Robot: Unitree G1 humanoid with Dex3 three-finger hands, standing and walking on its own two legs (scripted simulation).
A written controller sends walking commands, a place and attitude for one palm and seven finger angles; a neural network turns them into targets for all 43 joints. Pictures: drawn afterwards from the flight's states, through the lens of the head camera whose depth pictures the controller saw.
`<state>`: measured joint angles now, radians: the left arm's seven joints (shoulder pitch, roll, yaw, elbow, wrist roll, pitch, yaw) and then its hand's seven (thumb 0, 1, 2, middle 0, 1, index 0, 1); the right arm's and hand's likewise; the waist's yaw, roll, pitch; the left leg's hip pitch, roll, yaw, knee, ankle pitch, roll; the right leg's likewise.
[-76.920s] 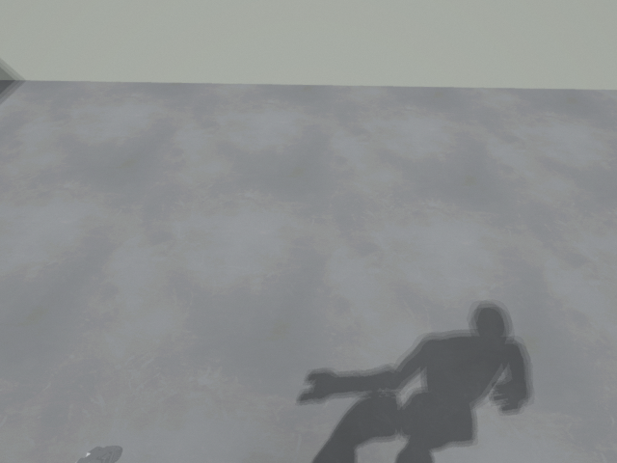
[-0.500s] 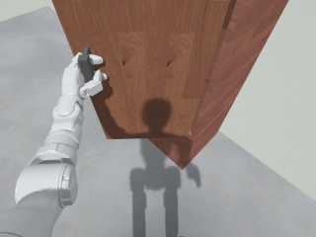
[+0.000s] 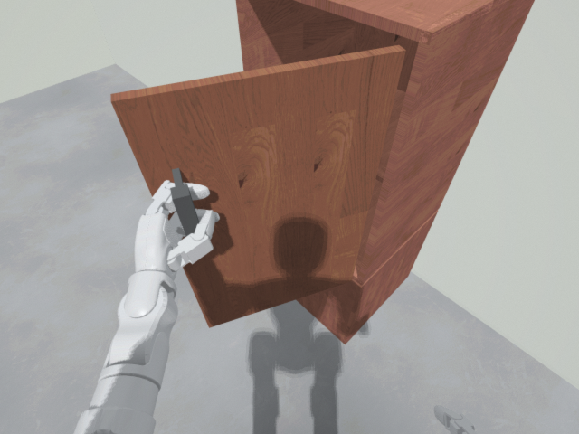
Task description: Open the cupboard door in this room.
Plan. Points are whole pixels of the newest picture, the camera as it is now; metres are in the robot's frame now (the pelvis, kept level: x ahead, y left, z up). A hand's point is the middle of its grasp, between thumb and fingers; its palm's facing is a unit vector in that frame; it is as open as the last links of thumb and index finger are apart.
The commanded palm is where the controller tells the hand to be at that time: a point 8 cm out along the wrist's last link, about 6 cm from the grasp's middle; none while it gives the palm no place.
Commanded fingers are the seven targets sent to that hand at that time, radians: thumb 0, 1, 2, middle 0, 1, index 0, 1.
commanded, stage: pull the door open along its arc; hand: left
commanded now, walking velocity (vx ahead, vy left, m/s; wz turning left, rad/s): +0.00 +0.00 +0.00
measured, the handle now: (188, 212) +0.40 +0.16 +0.10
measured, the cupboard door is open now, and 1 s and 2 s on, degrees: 65 89 93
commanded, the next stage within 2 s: open thumb and fingers to let go in 0.54 s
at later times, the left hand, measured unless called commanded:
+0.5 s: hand (265, 306) +0.25 +0.04 +0.11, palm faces +0.34 -0.94 +0.00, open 6.3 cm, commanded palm +0.18 +0.08 +0.10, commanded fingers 0.00 0.90 0.90 -0.40 -1.35 -0.40 -1.35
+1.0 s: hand (276, 297) +0.26 +0.03 +0.11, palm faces +0.45 -0.89 -0.01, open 8.9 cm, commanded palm +0.21 +0.07 +0.10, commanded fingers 0.00 -0.43 0.33 -0.31 -1.21 -0.31 -1.21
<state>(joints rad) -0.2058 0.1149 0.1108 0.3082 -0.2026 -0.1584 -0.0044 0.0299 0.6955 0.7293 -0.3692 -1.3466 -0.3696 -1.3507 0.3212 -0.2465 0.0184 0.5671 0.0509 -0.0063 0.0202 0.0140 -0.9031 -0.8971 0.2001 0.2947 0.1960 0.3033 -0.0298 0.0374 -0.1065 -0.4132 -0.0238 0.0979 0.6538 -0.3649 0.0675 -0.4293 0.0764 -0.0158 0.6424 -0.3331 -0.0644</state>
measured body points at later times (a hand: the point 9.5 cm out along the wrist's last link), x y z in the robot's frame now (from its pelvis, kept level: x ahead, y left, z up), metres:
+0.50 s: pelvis +0.00 -0.05 +0.00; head -0.03 -0.08 +0.45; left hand +0.23 +0.09 +0.11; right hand +0.21 -0.23 -0.08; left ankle -0.02 +0.07 -0.72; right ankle -0.01 -0.08 -0.72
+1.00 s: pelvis +0.00 -0.09 +0.00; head +0.00 -0.14 +0.45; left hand +0.23 +0.07 +0.11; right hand +0.20 -0.29 -0.10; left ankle -0.02 +0.08 -0.71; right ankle -0.01 -0.08 -0.72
